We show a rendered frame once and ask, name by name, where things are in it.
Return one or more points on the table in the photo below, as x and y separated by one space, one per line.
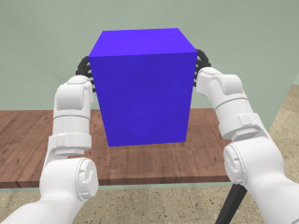
24 139

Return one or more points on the right robot hand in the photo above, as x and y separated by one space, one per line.
201 63

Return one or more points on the robot left forearm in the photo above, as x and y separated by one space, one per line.
71 120

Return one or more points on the carton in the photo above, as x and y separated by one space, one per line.
143 80

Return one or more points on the robot right forearm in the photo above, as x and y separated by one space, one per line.
237 120

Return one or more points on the robot right upper arm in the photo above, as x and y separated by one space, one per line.
256 164

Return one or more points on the left robot hand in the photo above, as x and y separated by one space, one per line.
83 69

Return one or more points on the robot left upper arm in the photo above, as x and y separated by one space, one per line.
65 186

